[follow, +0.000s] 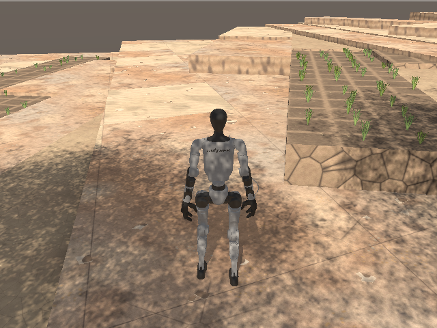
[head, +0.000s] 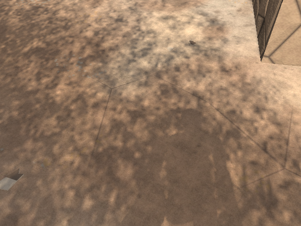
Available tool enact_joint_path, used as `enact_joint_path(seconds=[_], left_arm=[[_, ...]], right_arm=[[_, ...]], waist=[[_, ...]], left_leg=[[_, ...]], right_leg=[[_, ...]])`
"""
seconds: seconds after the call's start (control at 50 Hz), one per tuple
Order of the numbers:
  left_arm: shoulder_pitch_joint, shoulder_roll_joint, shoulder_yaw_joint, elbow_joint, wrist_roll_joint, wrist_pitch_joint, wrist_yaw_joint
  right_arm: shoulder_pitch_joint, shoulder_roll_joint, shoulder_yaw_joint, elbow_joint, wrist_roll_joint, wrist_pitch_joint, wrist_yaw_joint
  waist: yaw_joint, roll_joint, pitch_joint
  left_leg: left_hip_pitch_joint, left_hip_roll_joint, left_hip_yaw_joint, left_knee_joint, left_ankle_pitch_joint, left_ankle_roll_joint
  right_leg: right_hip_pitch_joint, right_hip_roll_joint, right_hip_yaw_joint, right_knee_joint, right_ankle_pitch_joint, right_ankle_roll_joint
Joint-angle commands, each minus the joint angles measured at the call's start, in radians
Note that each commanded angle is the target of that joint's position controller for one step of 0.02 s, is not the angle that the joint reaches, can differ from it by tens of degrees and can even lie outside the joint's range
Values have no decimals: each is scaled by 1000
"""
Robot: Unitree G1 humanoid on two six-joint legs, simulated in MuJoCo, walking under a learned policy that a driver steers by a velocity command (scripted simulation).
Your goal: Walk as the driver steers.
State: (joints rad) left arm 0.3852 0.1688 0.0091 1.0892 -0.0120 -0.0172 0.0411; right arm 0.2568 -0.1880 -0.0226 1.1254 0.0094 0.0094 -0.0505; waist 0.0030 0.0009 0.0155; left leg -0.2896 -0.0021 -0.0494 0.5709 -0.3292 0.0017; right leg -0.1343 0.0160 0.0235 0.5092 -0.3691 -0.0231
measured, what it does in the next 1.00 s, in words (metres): walks ahead: right foot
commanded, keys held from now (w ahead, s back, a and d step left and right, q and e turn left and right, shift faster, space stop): w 0.56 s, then w+q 0.44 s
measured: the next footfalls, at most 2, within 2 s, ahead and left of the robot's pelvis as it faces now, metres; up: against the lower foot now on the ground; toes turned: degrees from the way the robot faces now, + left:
right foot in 0.64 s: +0.46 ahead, -0.11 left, +0.00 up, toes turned -2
left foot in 1.20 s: +0.72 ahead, +0.17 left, +0.00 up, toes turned +21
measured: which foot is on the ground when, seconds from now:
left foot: down 0.00-0.64, up 0.66-1.00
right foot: down 0.00-0.16, up 0.18-0.62, down 0.64-1.00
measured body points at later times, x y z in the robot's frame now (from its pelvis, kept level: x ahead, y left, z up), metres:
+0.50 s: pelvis +0.18 +0.03 +0.00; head +0.20 +0.03 +0.45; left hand +0.37 +0.26 -0.11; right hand +0.06 -0.20 -0.13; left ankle +0.04 +0.12 -0.73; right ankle +0.35 -0.13 -0.69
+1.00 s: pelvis +0.46 -0.02 +0.01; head +0.47 -0.01 +0.46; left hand +0.42 +0.25 -0.14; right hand +0.64 -0.25 -0.10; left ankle +0.60 +0.18 -0.67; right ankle +0.42 -0.11 -0.73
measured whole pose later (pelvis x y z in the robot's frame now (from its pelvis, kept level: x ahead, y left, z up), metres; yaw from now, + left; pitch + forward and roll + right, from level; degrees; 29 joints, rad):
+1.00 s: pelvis +0.46 -0.02 +0.01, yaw +10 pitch +0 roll -3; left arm 0.33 0.24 0.07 1.01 0.01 -0.11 0.01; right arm 0.17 -0.25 -0.08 0.88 0.02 -0.05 0.00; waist 0.05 0.03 0.01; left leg -0.72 0.13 -0.07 0.87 0.01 0.04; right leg 0.00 0.04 -0.23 0.22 -0.23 -0.04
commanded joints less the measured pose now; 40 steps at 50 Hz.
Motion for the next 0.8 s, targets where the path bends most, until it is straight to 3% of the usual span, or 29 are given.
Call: enact_joint_path(seconds=[0.02, 0.04, 0.08, 0.12, 0.14, 0.16, 0.18, 0.2, 0.22, 0.24, 0.28, 0.3, 0.34, 0.42, 0.48, 0.54, 0.58, 0.6, 0.62, 0.64, 0.66, 0.68, 0.7, 0.72, 0.74, 0.76, 0.8], left_arm=[[119, 197, 48, -21, -17, -17, 6], [106, 215, 58, -29, -19, -26, 5], [62, 189, 55, -51, -15, -42, -2], [1, 181, 53, -73, -27, -39, -11], [-8, 179, 52, -84, -26, -39, -14], [-47, 154, 42, -104, -18, -49, -18], [-34, 72, 22, -140, -14, -67, -16], [-53, 89, 26, -152, -29, -85, -19], [-74, 112, 32, -162, -44, -97, -28], [-80, 115, 33, -157, -41, -103, -34], [-109, 158, 58, -158, -20, -107, -38], [-111, 153, 62, -156, -18, -102, -45], [-147, 113, 57, -167, -15, -88, -54], [-362, 79, 35, -254, -11, -84, -58], [-456, 94, 30, -288, -18, -87, -70], [-501, 117, 31, -318, -21, -93, -85], [-449, 156, 48, -316, -19, -100, -89], [-355, 189, 66, -296, -20, -101, -85], [-173, 233, 92, -244, -24, -99, -77], [18, 310, 114, -207, -11, -95, -63], [88, 375, 123, -181, 10, -93, -71], [57, 268, 96, -184, 9, -96, -72], [-53, 223, 81, -195, 4, -102, -69], [-149, 191, 69, -211, 4, -108, -70], [-198, 161, 63, -208, 11, -114, -75], [-218, 139, 58, -197, 23, -118, -77], [-212, 126, 60, -174, 23, -122, -75]], right_arm=[[-46, -55, -8, -63, 7, -43, 13], [-67, -54, -6, -78, 10, -62, 23], [-66, -60, -9, -96, 23, -93, 40], [58, -61, -19, -53, 30, -110, 49], [153, -80, -35, -11, 23, -109, 50], [292, -135, -57, 18, 18, -109, 49], [438, -272, -89, 28, 23, -113, 54], [399, -201, -61, 22, 0, -126, 59], [287, -150, -43, -12, 0, -136, 59], [208, -123, -32, -44, -1, -138, 64], [173, -88, -15, -61, -4, -129, 70], [200, -75, -9, -55, -7, -121, 67], [253, -94, -9, -47, -9, -110, 54], [253, -148, -14, -73, -16, -98, 32], [291, -167, -22, -72, -5, -98, 27], [296, -170, -30, -68, 8, -94, 25], [275, -186, -38, -78, 3, -87, 26], [260, -196, -42, -84, -3, -80, 28], [236, -188, -37, -97, -9, -72, 30], [223, -158, -21, -130, -21, -72, 35], [389, 28, 25, -132, -6, -92, 47], [314, -87, -3, -122, 30, -116, 48], [204, -151, -25, -167, 54, -125, 44], [148, -154, -28, -180, 49, -126, 32], [130, -142, -38, -179, 33, -117, 24], [164, -117, -43, -171, 29, -100, 24], [189, -79, -47, -168, 33, -69, 25]], waist=[[40, -172, 177], [43, -185, 209], [15, -164, 230], [-55, -126, 179], [-82, -91, 131], [-140, 43, 71], [-166, 326, -20], [-127, 235, -1], [-78, 131, 87], [-53, 82, 101], [-32, 64, 108], [-32, 83, 93], [-36, 76, 88], [-66, 64, 130], [-82, 80, 147], [-60, 81, 154], [-8, 98, 92], [49, 121, 21], [140, 122, -84], [204, 42, -232], [104, -261, -443], [137, -187, -392], [107, -155, -204], [70, -63, -122], [38, -38, -70], [0, -68, -57], [-26, -83, -22]], left_leg=[[-156, -46, 109, 152, -125, 26], [-202, 0, 81, 225, -84, 38], [-237, 43, 60, 192, -138, 69], [27, 2, 118, -55, -31, 79], [195, -35, 124, -83, 51, 63], [351, 75, -67, -175, 14, 97], [513, 315, -512, -351, -98, 239], [459, 404, -721, -426, -195, 294], [392, 395, -614, -416, -185, 269], [350, 338, -472, -422, -129, 234], [315, 246, -254, -437, 96, 173], [313, 215, -186, -437, 190, 159], [315, 202, -121, -439, 329, 168], [243, 195, -60, -480, 363, 181], [230, 206, -30, -499, 347, 182], [319, 246, -13, -464, 424, 167], [373, 258, -5, -357, 687, 146], [375, 249, 1, -238, 876, 134], [308, 203, 25, -34, 944, 108], [67, 145, 45, 281, 663, 76], [-272, -50, 17, 655, -149, 22], [-355, -26, -121, 788, -218, 40], [-427, 24, -90, 814, -141, 54], [-383, 82, -68, 774, -39, 58], [-327, 114, -61, 722, 17, 57], [-254, 143, -72, 684, 50, 62], [-222, 153, -61, 646, 61, 69]], right_leg=[[-145, -233, 330, -331, -498, -170], [-149, -309, 421, -364, -472, -214], [-110, -323, 408, -344, -326, -212], [-181, -227, 250, -251, -195, -144], [-245, -166, 181, -161, -78, -120], [-339, -79, 66, 109, 91, -73], [-537, 47, -58, 457, -40, -11], [-628, 23, 63, 683, -158, -25], [-692, -39, 94, 773, -84, -55], [-685, -84, 84, 766, 18, -71], [-639, -133, 45, 652, 144, -71], [-610, -137, 23, 618, 171, -61], [-622, -137, -14, 561, 202, -32], [-607, -116, -47, 272, 323, 9], [-531, -83, -73, 136, 392, 4], [-513, -75, -55, 57, 386, -34], [-396, -38, -66, 37, 337, -65], [-262, -3, -83, 45, 308, -83], [-31, 17, -89, 37, 306, -109], [303, -169, 118, 56, 244, -167], [618, -447, 637, -99, -4, -328], [534, -425, 741, -230, -84, -288], [372, -402, 555, -243, -26, -226], [203, -371, 408, -266, 100, -196], [71, -333, 288, -296, 193, -172], [-8, -296, 192, -323, 227, -152], [-76, -269, 90, -371, 257, -155]])
Keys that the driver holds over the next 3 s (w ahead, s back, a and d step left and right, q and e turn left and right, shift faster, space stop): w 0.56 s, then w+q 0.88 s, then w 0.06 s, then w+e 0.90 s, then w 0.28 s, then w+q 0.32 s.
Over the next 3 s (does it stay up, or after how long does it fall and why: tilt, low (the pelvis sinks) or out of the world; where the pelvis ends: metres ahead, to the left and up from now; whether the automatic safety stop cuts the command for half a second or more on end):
stays up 1.54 0.23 0.01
